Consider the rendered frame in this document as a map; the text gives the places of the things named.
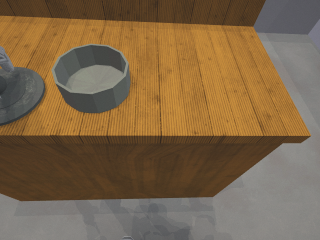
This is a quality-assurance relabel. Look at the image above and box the table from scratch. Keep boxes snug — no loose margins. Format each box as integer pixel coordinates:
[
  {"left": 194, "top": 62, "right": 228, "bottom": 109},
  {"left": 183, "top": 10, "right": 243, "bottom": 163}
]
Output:
[{"left": 0, "top": 0, "right": 311, "bottom": 201}]

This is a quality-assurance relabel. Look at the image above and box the pot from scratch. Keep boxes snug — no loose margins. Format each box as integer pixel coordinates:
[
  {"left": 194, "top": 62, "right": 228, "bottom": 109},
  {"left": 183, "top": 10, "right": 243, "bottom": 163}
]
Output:
[{"left": 51, "top": 43, "right": 131, "bottom": 114}]

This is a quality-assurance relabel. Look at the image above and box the robot left hand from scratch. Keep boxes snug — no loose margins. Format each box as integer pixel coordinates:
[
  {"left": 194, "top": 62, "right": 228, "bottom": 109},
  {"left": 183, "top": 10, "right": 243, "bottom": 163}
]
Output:
[{"left": 0, "top": 46, "right": 15, "bottom": 100}]

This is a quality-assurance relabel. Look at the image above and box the lid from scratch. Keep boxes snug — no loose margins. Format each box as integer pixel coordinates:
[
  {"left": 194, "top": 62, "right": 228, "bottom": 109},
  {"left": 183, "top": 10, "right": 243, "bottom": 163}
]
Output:
[{"left": 0, "top": 67, "right": 45, "bottom": 126}]

